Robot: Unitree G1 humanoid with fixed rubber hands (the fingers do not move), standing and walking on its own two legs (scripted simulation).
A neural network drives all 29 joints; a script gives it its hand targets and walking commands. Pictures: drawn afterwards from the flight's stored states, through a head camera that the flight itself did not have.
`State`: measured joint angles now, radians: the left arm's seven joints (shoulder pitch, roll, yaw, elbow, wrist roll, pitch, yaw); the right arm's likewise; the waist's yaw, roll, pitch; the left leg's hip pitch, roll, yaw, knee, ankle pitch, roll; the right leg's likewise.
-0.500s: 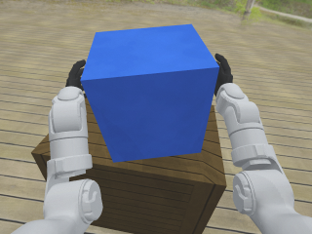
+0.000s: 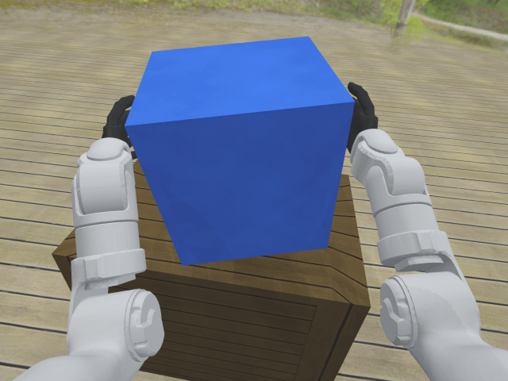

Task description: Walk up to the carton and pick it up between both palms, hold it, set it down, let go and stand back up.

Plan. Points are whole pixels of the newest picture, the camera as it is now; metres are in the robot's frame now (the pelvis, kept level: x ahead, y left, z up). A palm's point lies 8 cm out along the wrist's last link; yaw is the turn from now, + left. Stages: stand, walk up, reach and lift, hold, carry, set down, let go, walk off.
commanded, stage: hold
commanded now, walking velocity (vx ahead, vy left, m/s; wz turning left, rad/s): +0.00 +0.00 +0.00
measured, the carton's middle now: (243, 154) +0.42 +0.00 +0.21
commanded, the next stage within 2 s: none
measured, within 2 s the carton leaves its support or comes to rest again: neither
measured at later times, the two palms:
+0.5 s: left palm (114, 145) +0.35 +0.18 +0.26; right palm (361, 132) +0.36 -0.17 +0.28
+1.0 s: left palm (118, 144) +0.35 +0.18 +0.26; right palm (364, 134) +0.36 -0.18 +0.28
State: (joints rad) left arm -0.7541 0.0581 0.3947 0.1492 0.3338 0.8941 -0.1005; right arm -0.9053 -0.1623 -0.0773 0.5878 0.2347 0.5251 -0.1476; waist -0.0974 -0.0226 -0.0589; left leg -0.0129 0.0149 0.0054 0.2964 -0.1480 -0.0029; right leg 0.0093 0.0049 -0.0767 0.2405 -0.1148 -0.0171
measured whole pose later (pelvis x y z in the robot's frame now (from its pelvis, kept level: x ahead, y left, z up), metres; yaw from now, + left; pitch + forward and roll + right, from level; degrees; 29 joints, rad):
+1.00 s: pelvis +0.00 +0.00 +0.00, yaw +0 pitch -7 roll +0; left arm -0.77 0.07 0.40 0.15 0.33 0.91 -0.11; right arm -0.92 -0.17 -0.07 0.57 0.23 0.57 -0.15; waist -0.09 -0.01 -0.08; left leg -0.04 0.02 0.00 0.29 -0.14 -0.01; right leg -0.02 0.01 -0.06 0.24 -0.11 -0.02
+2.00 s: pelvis +0.00 -0.01 +0.00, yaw +1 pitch -7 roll -1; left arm -0.79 0.09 0.40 0.18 0.33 0.90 -0.13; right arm -0.93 -0.16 -0.08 0.58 0.23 0.59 -0.17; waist -0.10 -0.02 -0.09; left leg -0.04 0.01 -0.01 0.29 -0.14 -0.01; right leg -0.01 0.02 -0.06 0.24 -0.12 -0.02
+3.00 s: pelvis +0.00 +0.00 +0.00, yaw +1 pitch -7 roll -1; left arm -0.80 0.08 0.41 0.19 0.33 0.88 -0.12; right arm -0.93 -0.16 -0.09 0.57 0.22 0.56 -0.16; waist -0.11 -0.02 -0.07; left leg -0.04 0.01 -0.02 0.32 -0.15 0.00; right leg -0.01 0.02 -0.05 0.26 -0.13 -0.02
